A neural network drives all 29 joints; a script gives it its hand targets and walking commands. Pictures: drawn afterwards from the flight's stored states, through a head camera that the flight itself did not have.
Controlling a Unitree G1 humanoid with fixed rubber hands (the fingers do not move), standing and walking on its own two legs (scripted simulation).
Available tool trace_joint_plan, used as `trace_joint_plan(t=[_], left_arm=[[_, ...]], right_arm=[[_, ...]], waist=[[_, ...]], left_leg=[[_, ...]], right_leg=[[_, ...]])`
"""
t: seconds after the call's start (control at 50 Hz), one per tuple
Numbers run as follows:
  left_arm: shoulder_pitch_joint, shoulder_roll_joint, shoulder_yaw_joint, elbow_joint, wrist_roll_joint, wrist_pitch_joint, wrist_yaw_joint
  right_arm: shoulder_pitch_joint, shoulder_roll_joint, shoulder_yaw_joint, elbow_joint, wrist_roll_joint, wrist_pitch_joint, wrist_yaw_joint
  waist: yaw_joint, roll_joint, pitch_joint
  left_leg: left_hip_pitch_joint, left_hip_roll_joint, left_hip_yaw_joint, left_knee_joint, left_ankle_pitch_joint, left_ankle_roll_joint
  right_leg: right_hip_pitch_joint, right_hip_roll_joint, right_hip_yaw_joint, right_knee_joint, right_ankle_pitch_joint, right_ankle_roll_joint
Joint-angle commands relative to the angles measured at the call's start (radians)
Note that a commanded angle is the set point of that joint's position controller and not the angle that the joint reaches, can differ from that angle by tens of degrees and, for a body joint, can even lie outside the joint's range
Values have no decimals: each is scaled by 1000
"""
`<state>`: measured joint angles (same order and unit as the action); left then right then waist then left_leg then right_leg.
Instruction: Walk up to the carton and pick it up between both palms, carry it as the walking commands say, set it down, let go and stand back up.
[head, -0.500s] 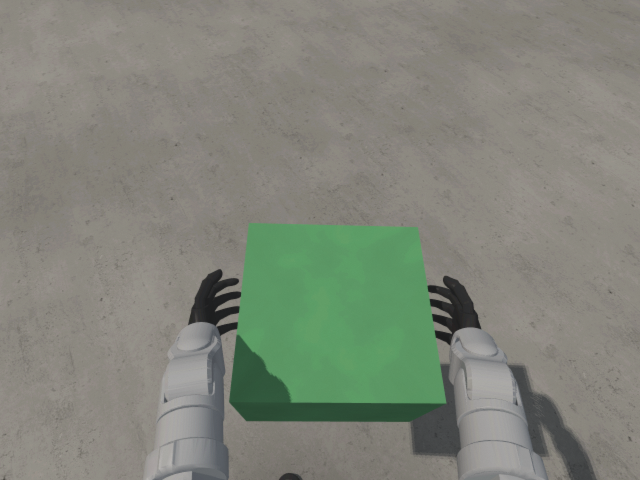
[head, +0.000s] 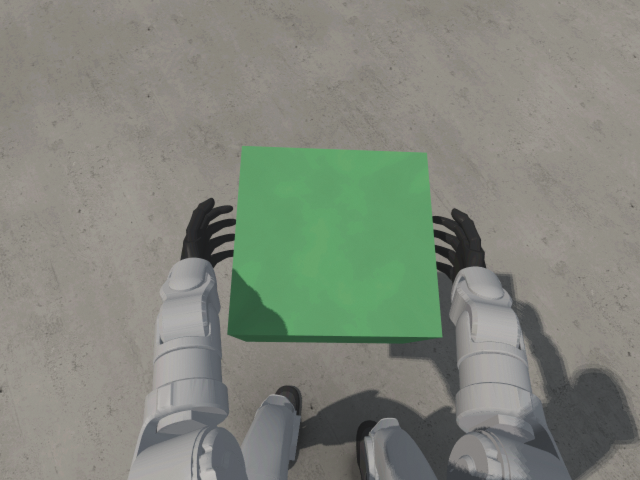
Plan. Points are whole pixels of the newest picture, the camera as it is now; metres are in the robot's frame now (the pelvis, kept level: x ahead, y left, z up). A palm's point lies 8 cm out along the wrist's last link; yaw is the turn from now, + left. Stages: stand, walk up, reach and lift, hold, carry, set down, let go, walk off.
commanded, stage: set down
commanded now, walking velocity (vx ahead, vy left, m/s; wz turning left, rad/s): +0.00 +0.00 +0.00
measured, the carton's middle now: (329, 253) +0.42 +0.04 -0.14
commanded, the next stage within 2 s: none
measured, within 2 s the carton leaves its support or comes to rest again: neither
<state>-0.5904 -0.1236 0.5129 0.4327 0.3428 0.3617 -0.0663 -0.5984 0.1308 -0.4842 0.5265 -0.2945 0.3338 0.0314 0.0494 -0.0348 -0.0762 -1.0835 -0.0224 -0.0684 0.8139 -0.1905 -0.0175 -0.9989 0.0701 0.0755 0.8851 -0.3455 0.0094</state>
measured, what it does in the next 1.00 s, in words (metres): lowers itself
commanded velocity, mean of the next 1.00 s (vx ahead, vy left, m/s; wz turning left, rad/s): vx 0.00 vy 0.00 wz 0.00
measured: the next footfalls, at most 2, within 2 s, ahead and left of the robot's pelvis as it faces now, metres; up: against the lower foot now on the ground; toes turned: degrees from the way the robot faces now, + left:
none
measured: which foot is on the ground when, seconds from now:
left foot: down 0.00-1.00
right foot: down 0.00-1.00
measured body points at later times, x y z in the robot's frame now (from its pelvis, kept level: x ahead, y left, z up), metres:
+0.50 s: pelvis -0.01 +0.00 -0.08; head +0.21 +0.02 +0.31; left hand +0.41 +0.21 -0.15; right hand +0.43 -0.14 -0.16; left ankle +0.09 +0.12 -0.68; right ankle +0.03 -0.12 -0.68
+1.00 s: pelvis -0.03 +0.00 -0.15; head +0.23 +0.02 +0.21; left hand +0.44 +0.21 -0.24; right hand +0.46 -0.13 -0.24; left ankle +0.09 +0.12 -0.68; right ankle +0.03 -0.12 -0.68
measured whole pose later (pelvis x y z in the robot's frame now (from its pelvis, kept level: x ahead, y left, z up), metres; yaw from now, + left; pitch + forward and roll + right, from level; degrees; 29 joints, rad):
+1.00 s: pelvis -0.03 +0.00 -0.15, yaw -2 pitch +46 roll -2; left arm -0.91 0.01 0.54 0.58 0.24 0.35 -0.01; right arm -0.95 0.02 -0.46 0.70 -0.22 0.32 -0.08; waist 0.05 -0.04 -0.22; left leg -1.90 -0.05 -0.09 1.46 -0.36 -0.04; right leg -1.81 0.13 0.06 1.53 -0.53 0.03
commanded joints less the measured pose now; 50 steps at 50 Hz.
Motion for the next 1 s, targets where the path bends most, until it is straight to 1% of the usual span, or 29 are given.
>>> trace_joint_plan(t=[0.0,0.06,0.16,0.18,0.22,0.24,0.28,0.32,0.34,0.36,0.38,0.4,0.48,0.5,0.52,0.54,0.56,0.58,0.6,0.62,0.64,0.7,0.74,0.82,0.84,0.88,0.9,0.94,0.98], left_arm=[[-504,-820,-647,80,-189,-5,-273],[-491,-824,-590,192,-155,0,-275],[-594,-819,-665,98,-201,-7,-268],[-549,-867,-639,150,-190,14,-265],[-617,-858,-635,134,-178,7,-253],[-548,-846,-630,148,-183,16,-249],[-681,-851,-651,143,-208,14,-262],[-636,-814,-623,181,-194,17,-253],[-680,-832,-631,143,-216,13,-256],[-608,-879,-654,185,-218,17,-255],[-604,-819,-614,197,-210,21,-257],[-682,-847,-649,182,-238,27,-264],[-694,-831,-619,166,-220,19,-248],[-678,-774,-619,167,-220,6,-240],[-693,-787,-593,229,-207,2,-245],[-716,-817,-594,189,-222,-12,-232],[-794,-787,-627,147,-236,-9,-234],[-741,-793,-573,226,-209,-4,-241],[-738,-768,-592,191,-226,-9,-248],[-704,-783,-570,255,-208,2,-239],[-787,-762,-552,237,-216,-5,-241],[-725,-757,-569,233,-227,-8,-236],[-819,-718,-534,231,-228,-16,-234],[-850,-715,-553,250,-251,-3,-231],[-858,-723,-525,247,-243,-2,-225],[-890,-691,-546,235,-246,-2,-228],[-928,-662,-537,227,-262,-11,-239],[-905,-684,-533,217,-253,-20,-226],[-845,-715,-536,303,-233,-9,-214]], right_arm=[[-502,863,577,70,157,-18,286],[-599,822,571,13,164,-43,274],[-624,866,620,43,176,-27,288],[-594,847,572,94,173,-15,284],[-623,865,568,92,171,-25,291],[-678,855,588,56,189,-17,292],[-649,872,549,131,164,-14,285],[-695,886,571,102,189,-7,277],[-691,912,599,120,197,-7,280],[-720,855,591,59,190,-18,276],[-685,862,590,88,184,-4,263],[-690,852,578,105,184,0,261],[-669,852,549,168,167,-5,264],[-715,872,574,138,218,-10,260],[-778,840,560,132,201,-26,258],[-802,898,594,137,225,-27,254],[-749,889,578,169,224,-21,245],[-767,856,571,156,212,-29,237],[-725,853,546,178,199,-30,233],[-808,841,560,146,225,-33,232],[-803,844,520,183,199,-35,219],[-829,824,561,126,234,-38,201],[-880,838,562,175,221,-29,196],[-934,758,513,149,229,-36,175],[-854,806,481,246,182,-23,171],[-870,788,466,252,192,-20,168],[-890,786,491,225,199,-20,161],[-877,826,497,235,200,-33,157],[-978,772,532,171,268,-49,172]], waist=[[14,16,-701],[9,19,-723],[32,5,-859],[-6,24,-831],[21,92,-838],[43,3,-860],[-9,30,-854],[48,43,-863],[67,-33,-918],[9,18,-961],[45,31,-938],[-19,26,-954],[15,3,-912],[58,31,-981],[41,38,-961],[78,-13,-957],[40,-2,-979],[65,13,-975],[24,-15,-993],[76,10,-962],[18,-2,-909],[63,13,-1009],[61,-52,-1006],[25,35,-966],[17,-48,-969],[35,0,-977],[-5,-23,-957],[27,-53,-1051],[81,46,-1072]], left_leg=[[480,-65,52,54,210,19],[412,-62,40,107,215,25],[383,-65,66,165,172,15],[417,-58,42,153,151,16],[391,-62,56,192,181,5],[398,-55,27,202,179,17],[308,-65,52,225,118,1],[251,-71,75,255,72,14],[221,-65,64,254,168,13],[315,-61,33,274,186,7],[268,-69,64,298,167,10],[241,-68,56,308,121,4],[179,-70,65,345,182,-7],[189,-75,66,357,146,2],[108,-73,78,372,155,-1],[92,-78,77,383,128,15],[95,-72,79,404,141,1],[51,-85,100,406,128,9],[40,-81,84,407,143,3],[44,-81,88,406,134,5],[-19,-83,95,430,77,14],[-8,-82,101,461,118,7],[-81,-87,117,485,53,9],[-78,-80,106,525,11,3],[-128,-82,104,533,-13,1],[-190,-91,145,545,-15,-15],[-264,-89,129,579,13,-4],[-178,-85,111,591,108,-11],[-93,-83,131,607,119,-8]], right_leg=[[18,63,-38,-57,193,-16],[-64,49,-46,-16,208,-4],[-126,74,-56,44,138,-5],[-178,71,-66,71,99,-9],[-265,78,-62,83,105,-15],[-290,83,-84,112,81,-4],[-292,89,-78,130,66,-14],[-261,69,-63,142,49,-12],[-239,76,-69,166,128,-3],[-311,90,-89,188,96,3],[-286,82,-67,185,90,-2],[-287,84,-68,196,71,-6],[-366,94,-80,228,111,-7],[-352,95,-74,275,97,4],[-380,89,-72,272,110,8],[-384,86,-77,287,75,20],[-369,91,-73,294,104,12],[-359,84,-69,280,102,17],[-382,92,-81,299,122,19],[-398,90,-87,321,95,17],[-421,83,-81,303,60,21],[-365,94,-78,360,106,21],[-393,92,-80,364,47,26],[-492,90,-84,412,-13,16],[-443,92,-88,398,-35,10],[-430,94,-78,412,-1,8],[-439,92,-72,436,46,17],[-435,104,-96,470,101,24],[-539,104,-95,490,54,22]])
